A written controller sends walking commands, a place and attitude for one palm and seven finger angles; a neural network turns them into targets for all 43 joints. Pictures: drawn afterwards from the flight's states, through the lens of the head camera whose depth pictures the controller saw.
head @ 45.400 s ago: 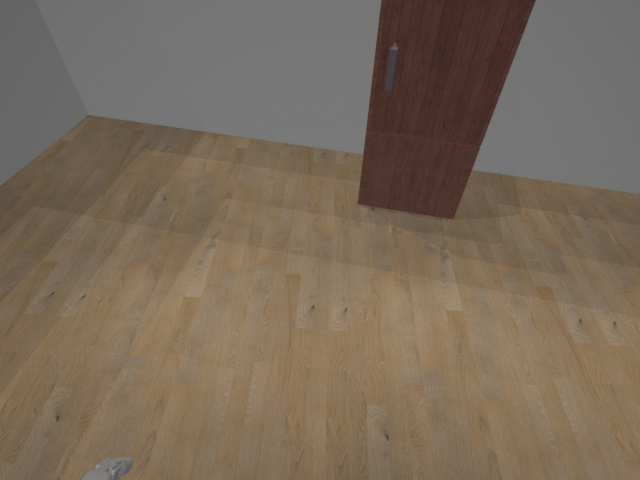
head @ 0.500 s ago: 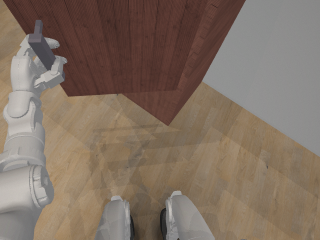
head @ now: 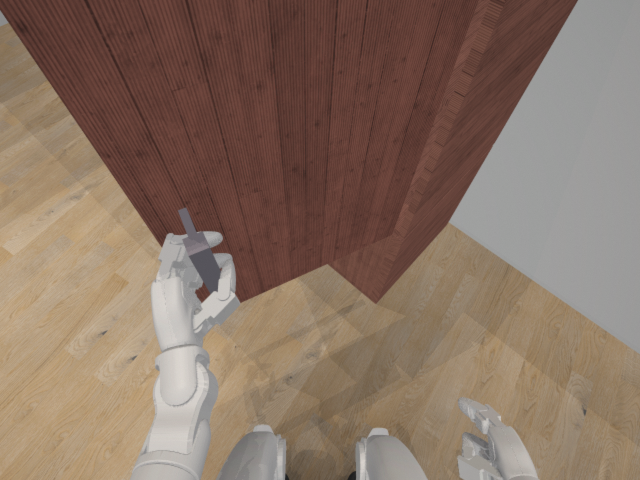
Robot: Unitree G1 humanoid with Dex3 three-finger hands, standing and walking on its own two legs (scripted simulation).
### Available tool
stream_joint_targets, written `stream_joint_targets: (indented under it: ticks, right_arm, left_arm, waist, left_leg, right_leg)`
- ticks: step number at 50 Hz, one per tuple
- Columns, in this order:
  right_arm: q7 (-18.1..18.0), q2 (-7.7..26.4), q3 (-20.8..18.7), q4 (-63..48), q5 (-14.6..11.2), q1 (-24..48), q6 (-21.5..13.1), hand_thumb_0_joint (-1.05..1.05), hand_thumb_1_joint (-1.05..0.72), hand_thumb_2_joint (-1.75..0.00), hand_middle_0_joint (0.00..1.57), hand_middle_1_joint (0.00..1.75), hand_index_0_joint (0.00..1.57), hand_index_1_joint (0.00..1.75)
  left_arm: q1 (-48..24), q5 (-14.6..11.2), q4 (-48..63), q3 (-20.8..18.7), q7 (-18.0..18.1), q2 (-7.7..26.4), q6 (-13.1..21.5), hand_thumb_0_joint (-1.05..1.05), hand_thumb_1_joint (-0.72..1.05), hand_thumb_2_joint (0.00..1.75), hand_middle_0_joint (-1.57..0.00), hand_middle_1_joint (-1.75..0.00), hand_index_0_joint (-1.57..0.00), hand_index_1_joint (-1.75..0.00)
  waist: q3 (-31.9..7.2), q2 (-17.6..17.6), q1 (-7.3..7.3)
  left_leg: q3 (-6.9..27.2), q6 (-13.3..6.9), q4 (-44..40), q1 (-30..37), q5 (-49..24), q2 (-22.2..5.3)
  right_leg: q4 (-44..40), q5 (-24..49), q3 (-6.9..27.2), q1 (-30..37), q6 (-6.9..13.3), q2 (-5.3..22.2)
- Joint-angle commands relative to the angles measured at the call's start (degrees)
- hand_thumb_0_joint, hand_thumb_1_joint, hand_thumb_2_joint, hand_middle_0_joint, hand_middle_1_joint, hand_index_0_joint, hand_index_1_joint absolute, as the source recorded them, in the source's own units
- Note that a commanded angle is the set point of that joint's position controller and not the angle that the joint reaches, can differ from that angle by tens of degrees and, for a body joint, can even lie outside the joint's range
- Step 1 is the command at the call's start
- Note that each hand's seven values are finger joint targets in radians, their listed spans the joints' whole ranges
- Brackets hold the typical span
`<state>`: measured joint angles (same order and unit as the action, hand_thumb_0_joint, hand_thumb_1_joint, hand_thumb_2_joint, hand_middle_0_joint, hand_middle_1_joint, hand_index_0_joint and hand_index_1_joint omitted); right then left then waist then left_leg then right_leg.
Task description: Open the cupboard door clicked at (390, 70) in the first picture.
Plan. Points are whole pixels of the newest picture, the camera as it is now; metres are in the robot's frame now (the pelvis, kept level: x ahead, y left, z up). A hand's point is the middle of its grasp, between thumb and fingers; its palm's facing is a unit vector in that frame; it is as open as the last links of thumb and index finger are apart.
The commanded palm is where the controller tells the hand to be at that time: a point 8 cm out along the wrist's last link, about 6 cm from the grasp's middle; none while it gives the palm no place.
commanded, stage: pull the door open along its arc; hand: left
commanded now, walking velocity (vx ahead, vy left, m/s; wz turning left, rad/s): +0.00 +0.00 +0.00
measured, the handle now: (204, 256) +0.38 +0.17 +0.01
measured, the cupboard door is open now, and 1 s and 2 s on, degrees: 70 83 86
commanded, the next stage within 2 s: open thumb and fingers to let go in 0.30 s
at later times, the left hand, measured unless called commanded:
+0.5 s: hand (277, 338) +0.28 +0.06 +0.01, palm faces +0.45 -0.89 -0.03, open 6.3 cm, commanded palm +0.23 +0.11 +0.01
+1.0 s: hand (271, 338) +0.28 +0.07 +0.01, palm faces +0.40 -0.92 -0.02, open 13.6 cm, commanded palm +0.24 +0.12 +0.01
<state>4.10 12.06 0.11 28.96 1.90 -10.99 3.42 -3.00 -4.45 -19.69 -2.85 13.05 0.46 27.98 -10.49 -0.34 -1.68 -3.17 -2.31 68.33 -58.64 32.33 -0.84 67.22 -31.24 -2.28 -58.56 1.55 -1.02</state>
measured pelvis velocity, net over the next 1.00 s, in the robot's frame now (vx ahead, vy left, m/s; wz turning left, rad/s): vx -0.02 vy -0.04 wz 0.07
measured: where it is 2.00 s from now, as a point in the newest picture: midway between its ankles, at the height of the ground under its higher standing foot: outside the picture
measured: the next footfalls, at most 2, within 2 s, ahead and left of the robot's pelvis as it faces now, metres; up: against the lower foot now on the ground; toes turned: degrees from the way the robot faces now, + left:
none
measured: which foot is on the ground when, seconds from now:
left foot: down 0.00-1.00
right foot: down 0.00-1.00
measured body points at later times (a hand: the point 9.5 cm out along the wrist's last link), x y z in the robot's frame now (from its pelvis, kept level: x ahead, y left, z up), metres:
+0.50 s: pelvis +0.00 -0.05 -0.01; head +0.09 -0.06 +0.43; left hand +0.25 +0.11 +0.02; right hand +0.18 -0.26 -0.13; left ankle +0.00 +0.09 -0.64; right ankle +0.00 -0.11 -0.64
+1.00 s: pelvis -0.02 -0.04 -0.01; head +0.07 -0.04 +0.43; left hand +0.25 +0.12 +0.01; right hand +0.17 -0.25 -0.13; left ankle +0.00 +0.09 -0.64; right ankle +0.00 -0.11 -0.64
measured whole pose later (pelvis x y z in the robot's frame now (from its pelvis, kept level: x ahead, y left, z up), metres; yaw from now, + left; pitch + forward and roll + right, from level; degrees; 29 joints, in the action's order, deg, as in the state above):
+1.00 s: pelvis -0.02 -0.04 -0.01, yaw +4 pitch +20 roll +1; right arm 1.3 11.2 -0.5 34.1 4.5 -9.9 -2.6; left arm 1.9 4.4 -20.4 8.1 29.5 -4.0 29.3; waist -10.6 -1.0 -0.3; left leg 0.5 0.6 70.1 -59.6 30.8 0.4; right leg 70.7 -32.3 -6.0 -58.9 4.7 0.2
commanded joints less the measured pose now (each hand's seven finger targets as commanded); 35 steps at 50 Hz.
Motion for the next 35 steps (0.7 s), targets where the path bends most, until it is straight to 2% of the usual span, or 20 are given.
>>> stream_joint_targets:
  ticks: [1,4,6,7,11,13,14,15,18,19,20,21,23,26,28,29,30,31,32,35]
  right_arm:
    - [-0.5,5.3,-2.64,-5.6,1.37,-1.38,-1.92,0.0,-0.9,-0.9,0.2,0.3,0.2,0.3]
    - [-0.66,4.54,-2.49,-5.23,1.85,-0.43,-2.2,0.0,-0.9,-0.9,0.2,0.3,0.2,0.3]
    - [-1.24,4.2,-2.55,-4.73,2.08,-0.01,-2.5,0.0,-0.9,-0.9,0.2,0.3,0.2,0.3]
    - [-1.42,3.83,-2.5,-4.73,2.1,0.31,-2.81,0.0,-0.9,-0.9,0.2,0.3,0.2,0.3]
    - [-2.24,3.27,-2.37,-4.39,2.11,1.58,-4.08,0.0,-0.9,-0.9,0.2,0.3,0.2,0.3]
    - [-2.4,3.04,-2.18,-3.76,2.18,2.08,-4.94,0.0,-0.9,-0.9,0.2,0.3,0.2,0.3]
    - [-2.41,2.98,-2.06,-3.6,2.31,2.28,-5.41,0.0,-0.9,-0.9,0.2,0.3,0.2,0.3]
    - [-2.44,2.97,-1.99,-3.65,2.36,2.23,-5.93,0.0,-0.9,-0.9,0.2,0.3,0.2,0.3]
    - [-2.33,2.85,-2.01,-3.04,2.75,2.48,-7.44,0.0,-0.9,-0.9,0.2,0.3,0.2,0.3]
    - [-2.46,2.91,-2.08,-2.8,2.83,2.35,-7.78,0.0,-0.9,-0.9,0.2,0.3,0.2,0.3]
    - [-2.87,3.29,-2.12,-2.03,3.03,2.12,-7.88,0.0,-0.9,-0.9,0.2,0.3,0.2,0.3]
    - [-3.14,3.33,-2.38,-1.52,3.21,2.2,-7.98,0.0,-0.9,-0.9,0.2,0.3,0.2,0.3]
    - [-3.48,3.04,-2.47,-1.25,3.14,2.34,-8.24,0.0,-0.9,-0.9,0.2,0.3,0.2,0.3]
    - [-3.71,3.11,-2.72,-1.53,2.8,2.23,-8.28,0.0,-0.9,-0.9,0.2,0.3,0.2,0.3]
    - [-3.84,3.32,-2.79,-1.61,2.43,2.07,-8.28,0.0,-0.9,-0.9,0.2,0.3,0.2,0.3]
    - [-3.89,3.46,-2.75,-1.78,2.28,2.31,-8.47,0.0,-0.9,-0.9,0.2,0.3,0.2,0.3]
    - [-4.04,3.6,-2.69,-2.17,2.19,2.36,-8.56,0.0,-0.9,-0.9,0.2,0.3,0.2,0.3]
    - [-4.19,3.63,-2.67,-1.74,2.05,2.54,-8.73,0.0,-0.9,-0.9,0.2,0.3,0.2,0.3]
    - [-4.26,3.72,-2.74,-1.7,2.09,2.4,-8.78,0.0,-0.9,-0.9,0.2,0.3,0.2,0.3]
    - [-4.28,4.02,-2.72,-1.71,2.14,1.88,-8.88,0.0,-0.9,-0.9,0.2,0.3,0.2,0.3]
  left_arm:
    - [3.92,3.74,11.49,-5.55,12.56,4.96,4.59,0.0,0.9,0.9,-0.4,-1.35,-0.4,-1.35]
    - [4.99,7.0,12.82,-1.4,16.28,2.17,4.26,0.0,0.9,0.9,-0.4,-1.35,-0.4,-1.35]
    - [6.15,8.69,12.55,0.38,16.78,1.86,3.97,0.0,0.9,0.9,-0.4,-1.35,-0.4,-1.35]
    - [6.9,8.91,12.94,2.25,16.69,0.23,3.89,0.0,0.9,0.9,-0.4,-1.35,-0.4,-1.35]
    - [9.51,8.84,14.11,5.17,15.75,-1.48,3.51,0.0,0.9,0.9,-0.4,-1.35,-0.4,-1.35]
    - [8.07,8.75,14.47,7.89,15.46,-3.69,3.73,0.0,0.9,0.9,-0.4,-1.35,-0.4,-1.35]
    - [7.74,8.9,14.89,9.56,15.38,-4.97,3.9,0.0,0.9,0.9,-0.4,-1.35,-0.4,-1.35]
    - [7.54,9.21,15.04,11.35,15.36,-6.19,3.8,0.0,0.9,0.9,-0.4,-1.35,-0.4,-1.35]
    - [6.96,10.37,15.41,14.56,15.56,-8.27,4.57,0.0,0.9,0.9,-0.4,-1.35,-0.4,-1.35]
    - [6.11,11.15,14.96,14.68,15.82,-7.84,4.66,0.0,0.9,0.9,-0.4,-1.35,-0.4,-1.35]
    - [-0.44,12.01,14.59,13.28,16.4,-5.18,5.03,0.0,0.9,0.9,-0.4,-1.35,-0.4,-1.35]
    - [-1.92,12.7,14.21,11.55,16.85,-3.51,5.57,0.0,0.83,0.87,-0.4,-1.34,-0.4,-1.34]
    - [-0.1,13.01,12.52,9.74,16.93,-2.24,6.0,0.0,0.69,0.81,-0.38,-1.33,-0.38,-1.33]
    - [0.46,11.55,13.01,9.93,15.91,-2.62,5.97,0.0,0.48,0.72,-0.37,-1.3,-0.37,-1.3]
    - [0.83,9.41,13.37,9.57,14.89,-3.13,5.39,0.0,0.34,0.66,-0.36,-1.29,-0.36,-1.29]
    - [-0.3,8.12,13.99,10.18,14.35,-4.01,5.11,0.0,0.27,0.63,-0.35,-1.28,-0.35,-1.28]
    - [-0.46,6.87,14.7,8.78,14.05,-3.11,4.85,0.0,0.2,0.6,-0.35,-1.27,-0.35,-1.27]
    - [-1.4,6.04,15.02,8.85,13.74,-3.19,4.91,0.0,0.13,0.57,-0.35,-1.27,-0.35,-1.27]
    - [-0.1,5.54,14.54,7.23,13.66,-2.03,4.85,0.0,0.06,0.54,-0.34,-1.26,-0.34,-1.26]
    - [-1.26,6.1,14.43,7.3,13.55,-1.56,5.12,0.0,-0.15,0.45,-0.32,-1.24,-0.32,-1.24]
  waist:
    - [-18.22,1.87,4.2]
    - [-18.99,1.49,3.62]
    - [-19.14,3.4,3.37]
    - [-18.59,4.38,2.81]
    - [-17.63,4.61,2.7]
    - [-16.18,4.83,1.38]
    - [-16.11,3.6,1.16]
    - [-15.41,4.75,0.3]
    - [-15.99,5.25,-0.26]
    - [-15.71,5.75,-0.54]
    - [-14.33,6.19,-1.98]
    - [-15.63,5.57,-1.03]
    - [-16.55,5.93,-0.34]
    - [-18.68,6.56,-0.11]
    - [-19.07,6.31,0.23]
    - [-18.87,6.62,-0.13]
    - [-19.47,6.73,0.31]
    - [-19.43,7.78,-0.24]
    - [-19.29,7.87,0.35]
    - [-18.22,8.35,-0.16]
  left_leg:
    - [4.03,2.58,-7.42,10.01,-24.05,1.22]
    - [3.9,2.46,-7.17,10.38,-22.02,1.65]
    - [3.9,2.24,-7.04,9.89,-20.85,1.87]
    - [3.83,2.1,-7.09,9.84,-20.23,1.99]
    - [3.57,1.97,-6.95,8.63,-18.35,2.38]
    - [3.77,1.94,-6.41,8.38,-17.12,2.34]
    - [3.86,1.99,-6.3,8.17,-16.54,2.45]
    - [4.22,1.89,-5.91,7.78,-16.29,2.39]
    - [4.64,2.03,-4.86,6.61,-14.78,2.44]
    - [4.73,2.06,-4.34,5.96,-14.49,2.4]
    - [4.99,1.92,-3.05,4.08,-13.6,2.32]
    - [4.84,1.97,-2.43,2.95,-12.73,2.46]
    - [4.77,2.11,-1.66,1.27,-12.16,2.57]
    - [4.35,2.21,-1.41,0.21,-12.05,2.76]
    - [4.23,2.32,-2.0,0.74,-11.71,2.84]
    - [4.2,2.23,-2.07,0.94,-11.15,2.85]
    - [4.32,2.24,-1.94,0.47,-11.3,2.91]
    - [4.35,2.28,-1.65,0.18,-11.15,2.8]
    - [4.48,2.39,-1.87,-0.16,-10.96,2.77]
    - [4.95,2.21,-2.15,-0.18,-11.49,2.58]
  right_leg:
    - [-4.97,25.91,0.2,17.07,0.54,-0.21]
    - [-5.92,25.13,0.65,17.42,0.43,0.07]
    - [-6.78,25.63,1.51,18.85,0.34,0.18]
    - [-7.48,26.07,1.68,19.4,0.1,0.29]
    - [-9.36,27.36,3.36,21.99,-0.34,1.22]
    - [-10.02,27.6,3.93,21.0,-0.85,1.82]
    - [-10.12,27.2,4.15,20.68,-0.91,2.11]
    - [-10.42,27.38,4.4,20.22,-1.0,2.2]
    - [-10.58,27.01,5.76,19.7,-1.54,3.29]
    - [-10.73,26.83,6.37,19.46,-1.64,3.64]
    - [-10.77,25.49,7.4,18.15,-1.69,3.95]
    - [-10.67,23.86,8.56,18.61,-1.84,4.4]
    - [-11.09,24.16,10.56,20.49,-2.09,5.25]
    - [-11.92,26.15,12.3,23.85,-2.53,6.21]
    - [-12.7,25.51,12.39,24.95,-2.58,6.26]
    - [-13.34,24.57,12.43,24.71,-2.81,6.27]
    - [-13.62,24.23,12.79,25.84,-2.63,6.16]
    - [-13.89,25.68,13.37,26.14,-3.14,6.57]
    - [-14.02,25.17,13.51,26.61,-3.16,6.58]
    - [-13.18,24.6,12.39,25.49,-2.76,6.1]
